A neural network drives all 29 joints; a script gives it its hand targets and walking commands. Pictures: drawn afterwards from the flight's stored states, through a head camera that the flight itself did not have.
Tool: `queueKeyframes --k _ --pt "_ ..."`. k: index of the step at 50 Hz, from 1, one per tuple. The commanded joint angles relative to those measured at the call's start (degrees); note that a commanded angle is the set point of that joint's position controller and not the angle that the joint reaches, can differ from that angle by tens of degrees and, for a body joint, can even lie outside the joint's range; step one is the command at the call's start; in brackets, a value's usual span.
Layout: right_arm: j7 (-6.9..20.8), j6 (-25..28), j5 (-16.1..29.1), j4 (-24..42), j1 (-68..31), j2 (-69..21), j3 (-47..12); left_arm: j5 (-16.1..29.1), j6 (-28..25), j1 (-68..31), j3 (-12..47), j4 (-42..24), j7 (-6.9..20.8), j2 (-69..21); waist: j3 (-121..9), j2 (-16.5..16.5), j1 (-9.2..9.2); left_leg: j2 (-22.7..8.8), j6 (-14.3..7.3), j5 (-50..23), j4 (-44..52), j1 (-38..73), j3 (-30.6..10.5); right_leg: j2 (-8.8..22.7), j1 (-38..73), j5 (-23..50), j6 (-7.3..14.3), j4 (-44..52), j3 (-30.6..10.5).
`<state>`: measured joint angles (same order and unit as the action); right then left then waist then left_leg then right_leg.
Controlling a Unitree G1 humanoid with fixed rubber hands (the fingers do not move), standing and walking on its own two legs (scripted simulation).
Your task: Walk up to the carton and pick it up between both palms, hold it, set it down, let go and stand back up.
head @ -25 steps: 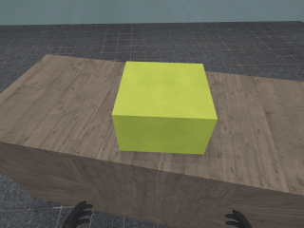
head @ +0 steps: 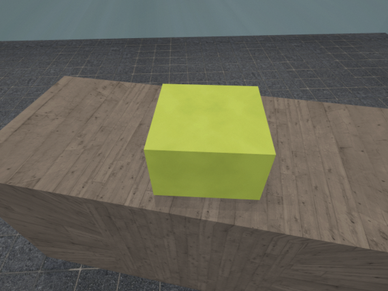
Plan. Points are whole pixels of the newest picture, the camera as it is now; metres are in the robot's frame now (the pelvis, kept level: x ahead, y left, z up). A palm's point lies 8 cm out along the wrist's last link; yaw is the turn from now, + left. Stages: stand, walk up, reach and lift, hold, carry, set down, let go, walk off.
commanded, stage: stand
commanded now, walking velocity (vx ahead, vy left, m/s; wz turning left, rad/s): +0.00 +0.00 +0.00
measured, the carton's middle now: (208, 138) +0.54 -0.02 +0.00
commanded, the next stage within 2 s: none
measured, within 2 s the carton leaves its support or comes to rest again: neither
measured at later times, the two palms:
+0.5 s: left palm out of the picture -0.02 +0.22 -0.14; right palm out of the picture -0.02 -0.22 -0.15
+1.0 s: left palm out of the picture -0.06 +0.20 -0.15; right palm out of the picture -0.06 -0.21 -0.15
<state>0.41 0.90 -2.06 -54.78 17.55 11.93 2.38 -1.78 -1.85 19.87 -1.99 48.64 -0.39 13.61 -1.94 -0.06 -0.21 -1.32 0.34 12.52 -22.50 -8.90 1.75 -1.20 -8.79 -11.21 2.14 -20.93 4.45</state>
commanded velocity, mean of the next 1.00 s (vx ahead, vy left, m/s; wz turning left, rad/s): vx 0.00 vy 0.00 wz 0.00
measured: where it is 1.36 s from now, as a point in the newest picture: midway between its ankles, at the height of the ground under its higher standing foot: outside the picture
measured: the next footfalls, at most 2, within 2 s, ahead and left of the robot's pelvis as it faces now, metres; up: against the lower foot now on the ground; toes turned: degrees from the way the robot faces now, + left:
none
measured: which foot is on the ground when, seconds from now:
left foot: down 0.00-1.00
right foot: down 0.00-1.00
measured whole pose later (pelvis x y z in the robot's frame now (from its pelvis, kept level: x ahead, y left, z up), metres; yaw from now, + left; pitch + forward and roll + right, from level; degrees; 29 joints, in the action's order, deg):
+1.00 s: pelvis -0.01 +0.00 +0.00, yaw +0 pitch -3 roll +0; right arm -2.4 -0.1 -0.9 -67.6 19.8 6.3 -0.2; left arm -0.9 -0.7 20.5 0.5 67.2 -2.4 6.4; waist 1.0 -0.6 0.2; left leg -0.8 0.5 11.6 -22.5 -7.9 1.4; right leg -0.6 -8.5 -11.5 2.4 -22.9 4.7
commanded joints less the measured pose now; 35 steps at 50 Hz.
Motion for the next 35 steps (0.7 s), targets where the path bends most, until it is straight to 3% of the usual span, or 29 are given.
queueKeyframes --k 1,2,3,4,5,7,9,10,11,13,14,15,16,17,18,19,21,22,23,24,25,27,28,29,30,32,33,34,35 --pt "-0.7 0.6 0.0 -0.2 3.7 4.0 0.4 0.4 -0.8 3.0 -0.2 0.5 -0.2 2.6 5.6 0.0 0.07 -5.0 -0.7 -6.1 5.2 -2.9 -5.5 6.5 -0.4 4.0 -0.7 4.5 -6.9" --pt "-0.8 0.6 0.5 -1.0 3.3 6.3 1.0 -0.1 -0.6 2.9 -1.2 1.2 -0.5 5.8 5.5 4.0 -0.29 -4.5 -1.1 -5.9 5.4 -1.5 -5.2 6.3 -2.0 3.5 -0.8 5.1 -6.9" --pt "-1.0 0.3 0.2 -1.0 2.2 6.9 1.5 0.4 -0.6 3.5 -1.0 1.2 -0.6 6.1 3.5 1.6 -0.79 -4.2 -1.3 -4.1 4.8 -3.8 -5.6 6.9 1.4 3.5 -0.9 4.9 -7.6" --pt "-1.1 0.1 0.4 -1.7 3.3 7.5 1.4 -0.1 -0.4 1.9 -1.0 1.5 -0.5 6.4 6.2 1.8 0.21 -4.1 -1.2 -2.3 5.0 -4.6 -5.2 7.3 -0.7 2.2 -0.6 5.9 -8.0" --pt "-0.8 0.3 0.6 -2.1 4.1 4.8 0.4 0.4 -0.3 2.5 -0.3 2.9 -0.1 3.7 6.3 -1.7 0.41 -3.8 -1.2 -0.2 5.5 -5.8 -5.4 7.0 0.2 0.1 -0.8 5.2 -7.7" --pt "-1.2 -0.5 0.4 -3.7 3.4 2.0 -0.2 0.3 0.0 4.9 -0.3 4.0 -0.4 3.5 9.4 1.3 -0.79 -3.6 -1.1 1.1 5.9 -5.4 -4.7 6.9 -3.1 -1.8 -1.1 5.7 -8.6" --pt "-1.8 0.0 0.8 -3.6 3.6 7.2 0.8 -0.1 0.0 2.1 0.3 4.1 -0.6 2.4 8.3 -1.6 0.34 -4.7 -1.6 -1.3 5.5 -4.8 -6.5 7.6 -1.7 2.5 -0.6 5.2 -7.9" --pt "-1.3 -0.1 0.5 -4.7 6.6 4.2 -0.2 0.5 0.2 3.5 0.4 5.5 -1.0 3.0 7.9 0.1 0.81 -3.7 -1.0 -2.2 6.2 -4.2 -5.7 6.5 -1.6 0.9 -0.7 4.5 -7.0" --pt "-1.1 0.0 0.8 -3.8 3.0 5.2 0.3 0.7 0.3 4.4 1.0 5.9 -0.8 0.2 7.3 0.5 -0.58 -3.8 -1.8 -1.7 5.3 -3.8 -5.0 6.8 -1.5 0.7 -0.9 4.2 -7.0" --pt "-1.3 0.0 0.8 -5.3 4.2 3.1 -0.5 0.3 -0.3 2.9 0.1 6.1 -1.1 4.1 5.2 0.1 0.55 -4.2 -0.8 -2.7 5.3 -1.2 -4.8 7.0 -2.9 0.7 -0.6 5.3 -7.5" --pt "-1.6 0.1 0.5 -5.3 4.2 3.9 0.0 0.4 0.1 2.8 -0.7 7.2 -1.4 6.2 7.4 -0.3 -0.13 -3.7 -0.7 -2.3 4.9 -3.6 -4.7 6.7 -1.3 0.7 -0.8 5.2 -7.4" --pt "-2.1 -0.1 0.9 -4.9 2.9 4.9 0.1 0.0 -0.2 2.5 -0.3 7.0 -1.2 4.5 5.5 4.8 -0.07 -3.4 -1.0 -2.6 4.8 -2.3 -3.5 7.3 -1.5 0.7 -0.5 5.5 -8.6" --pt "-2.0 -0.1 1.4 -6.1 5.5 2.5 -0.7 0.4 -0.4 2.2 1.2 8.3 -1.3 -0.1 7.4 0.4 1.24 -3.9 -1.3 -3.6 5.0 -3.0 -5.2 6.6 -1.8 2.7 -0.6 4.6 -7.0" --pt "-2.1 -0.1 1.0 -7.5 7.0 4.4 0.2 0.7 0.0 2.8 1.2 8.8 -1.5 -1.1 6.9 1.7 1.45 -3.8 -1.5 -3.6 5.5 -3.7 -4.7 7.2 -1.6 3.1 -0.6 4.4 -6.7" --pt "-1.8 -0.2 0.8 -7.7 7.7 4.7 0.0 0.4 0.2 4.5 1.4 10.8 -1.5 0.4 7.1 -1.0 1.28 -4.1 -1.1 -4.1 5.4 -3.2 -5.2 6.8 0.0 3.3 -1.0 3.9 -5.8" --pt "-2.3 -0.6 0.8 -8.2 6.7 0.6 -1.4 0.4 0.5 4.6 1.5 11.1 -1.6 -1.0 9.2 1.5 0.29 -4.2 -1.6 -4.5 4.2 -1.9 -5.1 7.1 -4.2 2.7 -0.7 3.6 -6.9" --pt "-2.7 -0.5 0.6 -7.7 5.9 0.5 -1.4 0.5 0.5 6.2 1.0 12.0 -1.7 1.3 9.4 -2.4 -0.63 -4.1 -1.7 -2.9 4.9 -3.7 -5.6 6.7 -2.5 1.7 -0.9 3.6 -7.2" --pt "-2.8 -0.4 1.0 -7.5 4.4 3.0 -0.8 0.4 0.5 6.8 0.8 12.2 -1.7 1.2 6.9 -1.8 -1.25 -4.5 -1.5 -4.0 4.5 -3.2 -5.7 6.3 -0.5 3.1 -1.0 4.2 -6.9" --pt "-2.4 -0.3 1.1 -8.0 5.6 3.9 -0.5 -0.2 0.4 2.7 0.6 11.6 -1.6 2.5 5.6 -2.2 0.40 -4.0 -0.9 -5.4 5.0 -2.9 -4.6 7.4 0.0 3.2 -0.4 3.7 -6.7" --pt "-2.1 0.0 1.1 -8.7 6.7 2.9 -0.8 0.2 0.4 2.6 0.8 12.0 -1.7 0.8 7.6 0.8 0.73 -4.3 -1.4 -5.0 4.3 -3.5 -4.7 7.3 -0.6 5.3 -0.5 3.5 -6.8" --pt "-2.4 0.0 0.7 -9.6 8.0 0.4 -1.8 1.1 0.5 5.8 1.5 13.0 -1.9 -0.1 5.8 -0.9 -0.65 -4.0 -1.3 -4.7 4.8 -2.9 -4.9 7.2 -0.2 4.4 -0.9 3.3 -6.0" --pt "-2.8 -0.1 0.6 -8.7 5.1 3.4 -1.1 0.5 0.1 6.4 1.0 14.2 -2.2 1.5 5.7 2.2 -0.26 -5.0 -2.0 -8.3 4.6 -0.7 -5.2 7.9 -0.2 7.8 0.0 2.9 -6.7" --pt "-2.4 0.1 1.3 -10.0 5.4 -0.9 -2.3 0.5 0.1 3.8 1.6 14.3 -2.1 -1.1 5.6 0.9 -0.23 -4.4 -1.4 -9.6 4.3 -1.5 -4.7 7.5 1.4 7.8 0.2 1.7 -6.7" --pt "-2.2 0.4 0.9 -9.3 4.8 3.0 -1.0 0.2 0.2 3.8 0.8 13.9 -1.8 1.5 5.5 -0.8 -0.17 -4.6 -1.6 -9.0 4.2 0.2 -4.9 7.5 -0.8 7.6 0.2 2.8 -7.0" --pt "-2.5 0.3 1.0 -9.2 3.7 4.3 -0.5 0.5 0.1 3.1 0.9 13.8 -2.1 2.0 5.4 1.5 0.30 -4.6 -1.7 -7.5 4.6 -0.3 -4.8 7.8 -0.2 8.3 -0.4 3.8 -6.2" --pt "-2.7 -0.2 0.8 -10.9 6.6 -1.0 -2.3 0.5 0.4 5.0 2.2 16.1 -1.9 -2.5 10.5 2.1 0.91 -4.6 -1.3 -6.5 4.1 -1.3 -4.5 6.9 -2.5 5.4 -0.9 4.6 -6.7" --pt "-2.6 -0.3 1.1 -11.4 6.3 -1.5 -2.2 0.7 0.8 7.1 1.9 17.2 -1.9 -2.1 8.4 1.5 -0.38 -4.3 -1.1 -5.2 4.4 -1.1 -4.6 6.8 -1.9 4.5 -1.1 4.0 -6.2" --pt "-2.8 -0.8 0.7 -12.2 8.4 -2.6 -2.6 0.8 0.9 4.7 1.5 16.2 -1.6 -1.6 11.2 -0.2 0.74 -4.2 -0.9 -4.8 5.4 -3.0 -5.2 6.9 -2.2 3.1 -1.3 3.9 -6.0" --pt "-2.9 -0.9 1.3 -12.3 7.8 0.2 -1.8 1.1 0.5 6.5 2.2 17.6 -1.7 -4.4 9.8 0.7 1.27 -4.3 -1.0 -3.0 4.7 -2.2 -4.7 6.7 -2.6 3.3 -1.2 3.9 -6.3"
